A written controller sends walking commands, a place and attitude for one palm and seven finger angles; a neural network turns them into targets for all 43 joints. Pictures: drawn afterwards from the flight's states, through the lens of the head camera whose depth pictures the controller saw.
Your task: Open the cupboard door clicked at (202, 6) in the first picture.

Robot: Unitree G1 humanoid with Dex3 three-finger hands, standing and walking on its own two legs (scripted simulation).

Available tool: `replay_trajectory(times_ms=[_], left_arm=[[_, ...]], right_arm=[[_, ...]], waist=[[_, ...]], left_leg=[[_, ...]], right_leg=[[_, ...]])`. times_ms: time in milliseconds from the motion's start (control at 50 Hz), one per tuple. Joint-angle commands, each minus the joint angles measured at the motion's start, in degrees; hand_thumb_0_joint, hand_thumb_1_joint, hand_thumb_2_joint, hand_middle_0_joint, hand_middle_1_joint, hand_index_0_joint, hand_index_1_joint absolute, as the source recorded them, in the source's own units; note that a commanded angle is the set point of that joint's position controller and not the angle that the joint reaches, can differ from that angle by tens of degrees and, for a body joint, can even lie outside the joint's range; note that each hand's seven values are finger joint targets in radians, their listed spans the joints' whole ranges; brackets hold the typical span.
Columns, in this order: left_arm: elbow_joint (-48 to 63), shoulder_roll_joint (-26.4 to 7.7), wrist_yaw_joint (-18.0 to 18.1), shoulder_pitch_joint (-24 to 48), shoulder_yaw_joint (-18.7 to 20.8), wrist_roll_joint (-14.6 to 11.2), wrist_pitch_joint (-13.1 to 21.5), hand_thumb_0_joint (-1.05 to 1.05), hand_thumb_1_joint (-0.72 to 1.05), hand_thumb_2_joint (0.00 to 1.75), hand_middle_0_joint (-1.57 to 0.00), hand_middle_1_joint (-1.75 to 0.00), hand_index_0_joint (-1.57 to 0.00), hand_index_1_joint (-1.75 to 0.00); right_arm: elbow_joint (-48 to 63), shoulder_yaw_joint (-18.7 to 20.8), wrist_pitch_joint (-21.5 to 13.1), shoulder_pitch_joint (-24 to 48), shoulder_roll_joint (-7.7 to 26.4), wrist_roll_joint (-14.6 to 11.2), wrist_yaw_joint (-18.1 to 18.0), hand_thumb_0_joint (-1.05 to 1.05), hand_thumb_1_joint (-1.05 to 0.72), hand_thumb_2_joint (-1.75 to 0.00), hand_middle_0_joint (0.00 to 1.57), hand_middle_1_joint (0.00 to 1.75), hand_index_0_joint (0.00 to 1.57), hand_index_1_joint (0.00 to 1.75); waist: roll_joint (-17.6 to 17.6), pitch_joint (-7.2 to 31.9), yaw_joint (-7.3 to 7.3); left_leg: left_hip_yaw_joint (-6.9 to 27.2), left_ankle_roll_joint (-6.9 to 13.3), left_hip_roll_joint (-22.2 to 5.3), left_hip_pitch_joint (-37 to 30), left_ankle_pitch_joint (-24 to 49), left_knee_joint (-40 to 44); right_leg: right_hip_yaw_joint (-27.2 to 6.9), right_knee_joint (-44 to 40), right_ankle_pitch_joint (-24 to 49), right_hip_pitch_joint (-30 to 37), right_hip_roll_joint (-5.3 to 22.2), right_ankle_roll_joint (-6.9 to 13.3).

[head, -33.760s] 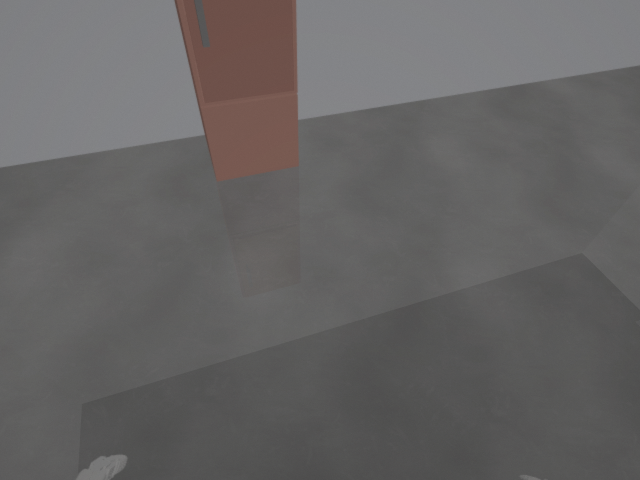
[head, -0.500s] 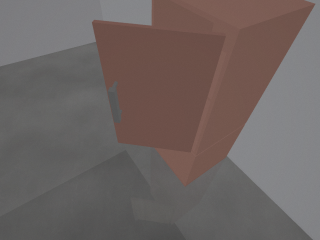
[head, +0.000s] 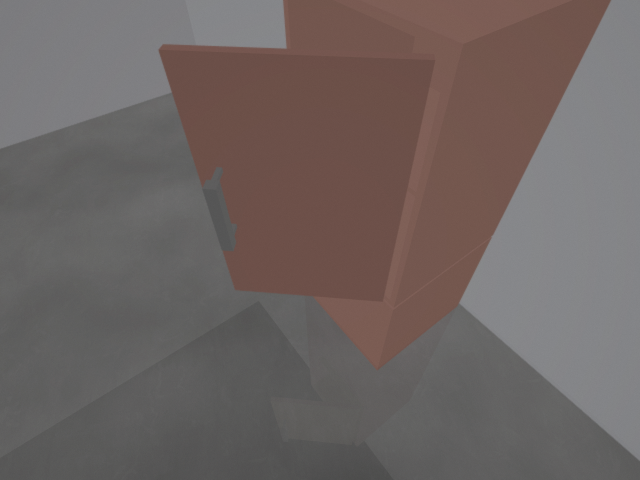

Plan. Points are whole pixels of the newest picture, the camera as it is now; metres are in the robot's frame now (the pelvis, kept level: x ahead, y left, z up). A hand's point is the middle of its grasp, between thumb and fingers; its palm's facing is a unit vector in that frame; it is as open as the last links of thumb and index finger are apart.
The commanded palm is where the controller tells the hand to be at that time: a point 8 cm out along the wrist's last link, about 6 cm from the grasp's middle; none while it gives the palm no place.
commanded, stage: raise the hand with hooked fingers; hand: left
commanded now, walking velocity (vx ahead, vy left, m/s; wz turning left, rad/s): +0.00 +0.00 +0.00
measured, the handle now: (223, 210) +0.56 +0.21 -0.03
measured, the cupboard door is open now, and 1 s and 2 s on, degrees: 47 47 47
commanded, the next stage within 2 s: none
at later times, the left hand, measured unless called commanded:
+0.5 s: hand out of the picture +0.12 +0.20 -0.08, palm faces -0.01 -1.00 -0.03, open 8.6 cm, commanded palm +0.12 +0.26 -0.06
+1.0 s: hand (121, 445) +0.17 +0.26 -0.04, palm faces +0.02 -1.00 -0.06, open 11.6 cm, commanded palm +0.14 +0.30 -0.04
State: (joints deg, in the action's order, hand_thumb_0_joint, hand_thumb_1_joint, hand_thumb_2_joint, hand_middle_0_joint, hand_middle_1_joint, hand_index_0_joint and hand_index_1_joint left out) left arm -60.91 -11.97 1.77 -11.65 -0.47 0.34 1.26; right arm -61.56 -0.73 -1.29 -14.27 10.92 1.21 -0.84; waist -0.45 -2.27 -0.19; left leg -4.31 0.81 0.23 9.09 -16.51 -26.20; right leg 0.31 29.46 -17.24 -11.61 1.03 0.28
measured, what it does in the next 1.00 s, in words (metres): lowers itself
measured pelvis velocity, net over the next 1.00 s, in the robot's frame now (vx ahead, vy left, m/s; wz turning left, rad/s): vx -0.06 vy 0.01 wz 0.04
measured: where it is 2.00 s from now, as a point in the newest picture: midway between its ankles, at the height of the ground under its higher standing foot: outside the picture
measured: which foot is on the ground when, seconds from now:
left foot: down 0.00-1.00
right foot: down 0.00-1.00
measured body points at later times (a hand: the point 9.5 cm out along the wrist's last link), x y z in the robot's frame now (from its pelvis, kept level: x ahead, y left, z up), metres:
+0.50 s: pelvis -0.05 -0.03 -0.09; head +0.01 -0.01 +0.36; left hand +0.12 +0.25 -0.07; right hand +0.20 -0.27 -0.11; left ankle -0.03 +0.11 -0.74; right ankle -0.02 -0.11 -0.74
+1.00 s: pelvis -0.06 +0.01 -0.09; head +0.00 +0.03 +0.36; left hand +0.16 +0.31 -0.03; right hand +0.09 -0.24 -0.17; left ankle -0.03 +0.11 -0.74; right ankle -0.02 -0.11 -0.74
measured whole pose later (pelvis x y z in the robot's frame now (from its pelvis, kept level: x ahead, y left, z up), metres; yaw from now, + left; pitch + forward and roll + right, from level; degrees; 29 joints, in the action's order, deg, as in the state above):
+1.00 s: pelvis -0.06 +0.01 -0.09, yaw +2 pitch +14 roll -2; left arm -9.1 -18.7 -24.9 -14.2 19.1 -20.1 21.4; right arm -32.5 -0.4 -14.2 -17.9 15.0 -1.6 -2.8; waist -1.0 6.9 -0.8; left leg -0.3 1.8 -1.1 52.7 -28.3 -66.7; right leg 3.9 63.6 -26.9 -50.9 1.1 0.0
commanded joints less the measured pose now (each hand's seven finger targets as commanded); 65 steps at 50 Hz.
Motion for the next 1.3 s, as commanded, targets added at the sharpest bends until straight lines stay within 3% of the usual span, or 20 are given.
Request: replay_trajectory(times_ms=[0, 40, 60, 80, 100, 120, 140, 160, 180, 220, 260, 340, 380, 480, 600, 720, 820, 940, 1120, 1280], left_arm=[[2.21, -8.47, 0.16, -1.85, 1.83, 0.20, 0.64, 0.00, 0.90, 0.90, -0.20, -0.30, -0.20, -0.30], [2.21, -8.91, 0.16, -1.70, 1.95, 0.27, 0.77, 0.00, 0.90, 0.90, -0.20, -0.30, -0.20, -0.30], [0.09, -5.56, 2.64, -7.89, 1.58, 0.66, 1.00, 0.00, 0.90, 0.90, -0.20, -0.30, -0.20, -0.30], [85.76, -24.57, 1.84, 36.20, 18.13, -8.82, 13.23, 0.00, 0.88, 0.89, -0.20, -0.32, -0.20, -0.32], [65.84, -18.19, 1.47, 2.07, 15.13, -4.33, 10.41, 0.00, 0.85, 0.88, -0.20, -0.33, -0.20, -0.33], [61.48, -13.90, 3.33, 0.94, 12.78, -6.97, 8.49, 0.00, 0.83, 0.87, -0.21, -0.34, -0.21, -0.34], [51.14, 1.21, 2.06, -13.55, 5.22, -8.91, 4.02, 0.00, 0.81, 0.86, -0.21, -0.36, -0.21, -0.36], [60.72, -1.44, 0.39, -1.34, 7.27, -10.20, 6.44, 0.00, 0.78, 0.85, -0.21, -0.37, -0.21, -0.37], [57.67, -4.91, -1.54, -3.52, 11.49, -10.44, 9.53, 0.00, 0.76, 0.84, -0.21, -0.39, -0.21, -0.39], [43.85, -3.43, -6.44, -16.83, 14.53, -11.77, 15.55, 0.00, 0.71, 0.82, -0.21, -0.42, -0.21, -0.42], [41.46, 0.04, -13.49, -21.60, 12.93, -14.04, 23.37, 0.00, 0.67, 0.80, -0.22, -0.45, -0.22, -0.45], [43.17, -8.39, -27.87, -13.61, 18.05, -16.83, 36.11, 0.00, 0.57, 0.76, -0.22, -0.51, -0.22, -0.51], [47.11, -13.00, -32.75, -8.26, 21.74, -18.71, 38.39, 0.00, 0.53, 0.74, -0.23, -0.54, -0.23, -0.54], [65.62, -15.91, -33.61, 7.57, 23.73, -25.22, 37.92, 0.00, 0.41, 0.69, -0.24, -0.62, -0.24, -0.62], [64.17, -15.08, -33.01, 8.59, 18.23, -21.55, 29.10, 0.00, 0.27, 0.63, -0.25, -0.70, -0.25, -0.70], [58.07, -19.05, -32.91, -0.91, 25.28, -22.20, 15.68, 0.00, 0.13, 0.57, -0.25, -0.80, -0.25, -0.80], [63.42, -17.15, -27.30, -2.36, 28.21, -24.24, 19.32, 0.00, 0.01, 0.52, -0.26, -0.87, -0.26, -0.87], [62.11, -15.31, -27.43, 4.73, 20.97, -20.22, 23.97, 0.00, -0.13, 0.46, -0.27, -0.96, -0.27, -0.96], [65.14, -22.57, -29.24, 7.27, 27.90, -22.49, 22.30, 0.00, -0.34, 0.37, -0.29, -1.10, -0.29, -1.10], [57.99, -20.00, -30.52, 9.46, 24.24, -20.72, 17.85, 0.00, -0.50, 0.30, -0.30, -1.20, -0.30, -1.20]], right_arm=[[2.11, 1.75, -1.27, -0.50, 7.92, -0.26, -0.70, 0.00, -0.90, -0.90, 0.20, 0.30, 0.20, 0.30], [1.98, 1.84, -1.27, 0.23, 8.29, -0.31, -0.78, 0.00, -0.90, -0.90, 0.20, 0.30, 0.20, 0.30], [4.88, 2.01, -0.97, 1.76, 7.63, -1.15, -0.48, 0.00, -0.90, -0.90, 0.20, 0.30, 0.20, 0.30], [22.75, 4.41, -9.39, 0.51, 14.34, -3.49, -2.14, 0.00, -0.90, -0.90, 0.20, 0.30, 0.20, 0.30], [21.02, 3.00, -14.74, 4.12, 10.54, -1.90, -4.35, 0.00, -0.90, -0.90, 0.20, 0.30, 0.20, 0.30], [17.63, 2.98, -15.75, 4.80, 10.67, -2.44, -4.48, 0.00, -0.90, -0.90, 0.20, 0.30, 0.20, 0.30], [17.53, 3.29, -15.45, 2.85, 7.29, -3.63, -3.86, 0.00, -0.90, -0.90, 0.20, 0.30, 0.20, 0.30], [22.46, 4.12, -16.13, 4.30, 10.16, -3.08, -3.10, 0.00, -0.90, -0.90, 0.20, 0.30, 0.20, 0.30], [23.15, 5.39, -16.49, 3.66, 11.07, -2.25, -3.19, 0.00, -0.90, -0.90, 0.20, 0.30, 0.20, 0.30], [25.61, 6.01, -16.32, 4.68, 10.75, -2.08, -2.71, 0.00, -0.90, -0.90, 0.20, 0.30, 0.20, 0.30], [28.98, 6.14, -16.59, 6.43, 10.40, -1.73, -1.44, 0.00, -0.90, -0.90, 0.20, 0.30, 0.20, 0.30], [34.69, 6.61, -18.31, 7.12, 11.75, -2.35, 0.14, 0.00, -0.90, -0.90, 0.20, 0.30, 0.20, 0.30], [37.46, 6.44, -19.07, 7.22, 11.77, -2.89, -0.09, 0.00, -0.90, -0.90, 0.20, 0.30, 0.20, 0.30], [39.62, 5.14, -18.66, 5.40, 10.81, -3.21, -2.33, 0.00, -0.90, -0.90, 0.20, 0.30, 0.20, 0.30], [35.89, 4.09, -18.48, 3.50, 12.03, -3.58, -4.42, 0.00, -0.90, -0.90, 0.20, 0.30, 0.20, 0.30], [39.04, 3.79, -16.42, 5.04, 11.63, -4.08, -4.04, 0.00, -0.90, -0.90, 0.20, 0.30, 0.20, 0.30], [39.57, 3.77, -16.42, 4.76, 10.10, -3.29, -3.00, 0.00, -0.90, -0.90, 0.20, 0.30, 0.20, 0.30], [38.58, 3.76, -17.03, 1.25, 12.70, -3.29, -2.72, 0.00, -0.90, -0.90, 0.20, 0.30, 0.20, 0.30], [39.19, 3.22, -16.85, 0.38, 13.62, -3.62, -3.72, 0.00, -0.90, -0.90, 0.20, 0.30, 0.20, 0.30], [39.78, 2.85, -14.91, -0.47, 14.16, -3.79, -3.13, 0.00, -0.90, -0.90, 0.20, 0.30, 0.20, 0.30]], waist=[[0.47, 2.01, 0.45], [1.00, 2.41, 0.44], [2.97, 3.01, 1.22], [-4.57, 30.28, -3.28], [-16.56, 25.58, 2.15], [-16.40, 22.20, 0.54], [-9.01, 13.68, -1.49], [-6.07, 5.39, -2.42], [-0.79, 5.84, -2.53], [9.73, 0.59, 0.31], [15.35, 3.43, 2.47], [4.37, 12.95, 2.94], [3.01, 20.23, 2.75], [-4.39, 25.85, 0.00], [-6.56, 19.92, -2.83], [-0.43, 23.48, 1.88], [-1.07, 23.68, 3.26], [-2.58, 19.51, -1.42], [-7.18, 23.57, 0.86], [-6.42, 19.88, -1.23]], left_leg=[[5.61, 1.29, -6.33, 0.36, 13.11, 4.63], [5.44, 1.23, -6.46, -0.22, 14.57, 4.14], [2.83, -0.61, -8.08, 1.86, 21.07, -7.06], [5.25, 0.43, -0.52, -8.42, 32.14, -0.30], [4.22, 1.07, -2.83, -14.53, 41.35, 0.54], [4.13, -1.27, -2.79, -9.95, 36.45, -1.20], [4.49, -0.87, -3.13, -6.05, 32.61, -1.17], [5.63, -0.85, -2.21, 0.59, 25.96, -2.94], [4.72, -0.46, -1.52, 3.77, 20.17, -5.27], [4.36, -0.54, 0.13, 15.20, 11.85, -9.71], [3.37, -1.00, 1.16, 23.61, 6.42, -15.49], [2.17, -1.46, 2.65, 33.15, 1.03, -26.89], [2.08, -0.63, 2.50, 37.23, -0.60, -31.78], [3.06, 0.99, 0.39, 38.32, -4.49, -38.13], [5.37, 1.74, -0.84, 38.83, -5.18, -36.94], [6.35, 1.33, -0.21, 37.83, -1.86, -31.79], [6.69, 0.49, -0.28, 36.16, -0.05, -29.52], [7.89, 0.62, -0.40, 35.07, -9.44, -27.87], [9.74, -0.38, -0.85, 27.58, -2.86, -25.08], [9.34, -0.62, -0.97, 27.78, -1.49, -24.54]], right_leg=[[-5.02, -4.64, 15.63, 1.30, 5.04, 2.40], [-5.09, -4.70, 18.09, 1.80, 5.21, 2.49], [-6.88, -3.80, 37.67, 2.30, 8.51, 0.80], [-1.01, 0.90, 38.10, 6.30, 2.43, 2.58], [0.75, 3.73, 22.57, 2.25, -0.09, 3.08], [3.27, 1.93, 12.38, -0.93, 0.08, 2.68], [3.94, 0.21, 10.74, -5.94, -0.17, 1.34], [4.38, -0.08, 12.87, -8.54, 0.16, 0.99], [5.03, 0.54, 12.43, -10.57, -0.24, 0.74], [5.67, 4.48, 9.83, -15.10, -0.76, 0.80], [4.91, 11.06, 6.61, -19.96, -1.00, 0.71], [-2.00, 19.51, 2.47, -23.54, 0.83, 1.70], [-5.61, 22.08, -0.67, -23.82, 1.26, 1.14], [-8.90, 22.27, -12.31, -27.38, 0.16, 0.47], [-5.02, 22.79, -11.76, -33.02, -1.62, 0.97], [-1.97, 21.71, -9.59, -26.47, -1.63, 0.73], [1.76, 24.42, -6.90, -27.74, -2.38, 1.23], [3.03, 25.08, -12.48, -36.42, -2.36, 1.21], [4.36, 25.31, -6.03, -32.29, -3.17, 2.08], [4.78, 23.49, -4.10, -33.08, -3.12, 1.52]])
